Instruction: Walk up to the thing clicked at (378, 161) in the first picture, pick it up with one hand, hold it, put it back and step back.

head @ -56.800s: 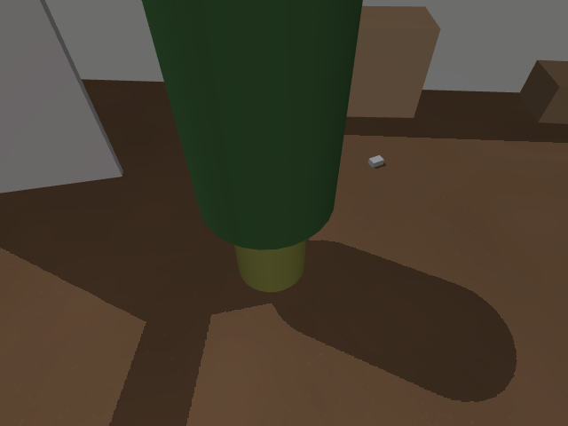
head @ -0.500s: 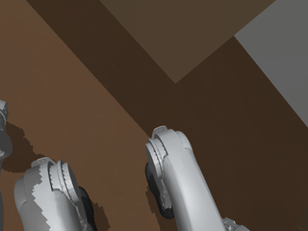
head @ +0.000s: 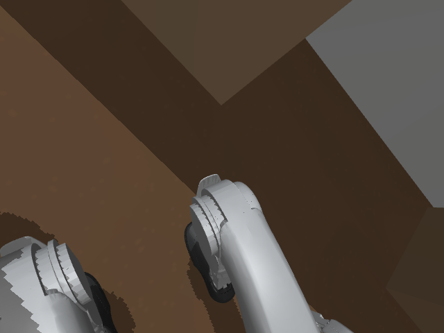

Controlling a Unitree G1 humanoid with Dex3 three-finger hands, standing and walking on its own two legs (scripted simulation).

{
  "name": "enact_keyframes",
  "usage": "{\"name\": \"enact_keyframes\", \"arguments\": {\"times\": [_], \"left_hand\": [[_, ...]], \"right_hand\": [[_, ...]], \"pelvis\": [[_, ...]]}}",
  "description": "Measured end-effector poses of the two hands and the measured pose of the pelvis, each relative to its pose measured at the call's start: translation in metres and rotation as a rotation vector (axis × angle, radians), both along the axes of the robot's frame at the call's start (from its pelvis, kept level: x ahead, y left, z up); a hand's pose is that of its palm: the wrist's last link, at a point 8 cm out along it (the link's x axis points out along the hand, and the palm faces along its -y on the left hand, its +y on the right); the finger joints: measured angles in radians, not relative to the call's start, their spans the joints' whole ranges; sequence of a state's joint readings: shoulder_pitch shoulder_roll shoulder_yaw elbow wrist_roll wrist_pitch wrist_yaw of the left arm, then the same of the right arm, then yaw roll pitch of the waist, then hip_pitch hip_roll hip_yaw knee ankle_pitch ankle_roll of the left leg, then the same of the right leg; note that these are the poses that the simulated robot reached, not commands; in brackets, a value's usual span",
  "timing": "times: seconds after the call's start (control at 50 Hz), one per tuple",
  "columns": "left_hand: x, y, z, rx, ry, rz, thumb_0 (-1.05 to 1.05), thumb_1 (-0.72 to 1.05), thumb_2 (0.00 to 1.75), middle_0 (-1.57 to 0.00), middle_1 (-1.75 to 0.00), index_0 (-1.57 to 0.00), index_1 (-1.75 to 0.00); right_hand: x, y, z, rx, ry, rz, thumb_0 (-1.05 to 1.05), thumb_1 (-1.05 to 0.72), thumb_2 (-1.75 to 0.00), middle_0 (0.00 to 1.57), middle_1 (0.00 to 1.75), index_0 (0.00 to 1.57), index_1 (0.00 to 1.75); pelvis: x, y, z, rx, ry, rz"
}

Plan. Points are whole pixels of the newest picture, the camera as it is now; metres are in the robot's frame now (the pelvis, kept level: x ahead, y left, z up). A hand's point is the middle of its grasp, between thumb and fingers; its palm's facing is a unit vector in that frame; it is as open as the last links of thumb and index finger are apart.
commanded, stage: rest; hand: left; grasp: from above
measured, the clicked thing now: out of the picture +0.45 +0.35 -0.26
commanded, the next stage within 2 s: open in 0.70 s
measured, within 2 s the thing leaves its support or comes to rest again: rests again in 0.46 s
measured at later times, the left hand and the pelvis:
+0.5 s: hand out of the picture +0.45 +0.33 -0.25, palm faces -0.16 -0.42 -0.90, open 9.4 cm; pelvis +0.00 +0.01 +0.00, yaw -2 degrees
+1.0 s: hand out of the picture +0.45 +0.33 -0.26, palm faces -0.14 -0.42 -0.90, open 9.8 cm; pelvis +0.00 +0.01 +0.01, yaw -3 degrees
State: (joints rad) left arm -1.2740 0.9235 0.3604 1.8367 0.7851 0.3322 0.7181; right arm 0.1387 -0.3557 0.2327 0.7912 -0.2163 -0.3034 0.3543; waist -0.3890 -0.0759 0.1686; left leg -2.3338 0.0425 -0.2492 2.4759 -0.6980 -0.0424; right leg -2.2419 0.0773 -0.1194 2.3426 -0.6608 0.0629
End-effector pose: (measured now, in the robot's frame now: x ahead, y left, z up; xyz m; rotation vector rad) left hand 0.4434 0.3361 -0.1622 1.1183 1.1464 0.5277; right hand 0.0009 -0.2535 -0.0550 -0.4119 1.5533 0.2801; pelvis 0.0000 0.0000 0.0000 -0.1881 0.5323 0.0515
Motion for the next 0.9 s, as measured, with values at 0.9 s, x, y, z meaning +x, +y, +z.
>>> {"name": "enact_keyframes", "arguments": {"times": [0.9], "left_hand": [[0.011, 0.000, -0.040, -0.002, -0.032, 0.069, 0.04, 0.19, 0.39, -0.94, -0.59, -0.65, -0.45]], "right_hand": [[-0.013, 0.024, 0.040, -0.002, 0.036, 0.065, 0.00, -0.92, -0.90, 0.20, 0.30, 0.19, 0.29]], "pelvis": [[-0.004, 0.009, 0.007, -0.073, -0.051, -0.016]]}}
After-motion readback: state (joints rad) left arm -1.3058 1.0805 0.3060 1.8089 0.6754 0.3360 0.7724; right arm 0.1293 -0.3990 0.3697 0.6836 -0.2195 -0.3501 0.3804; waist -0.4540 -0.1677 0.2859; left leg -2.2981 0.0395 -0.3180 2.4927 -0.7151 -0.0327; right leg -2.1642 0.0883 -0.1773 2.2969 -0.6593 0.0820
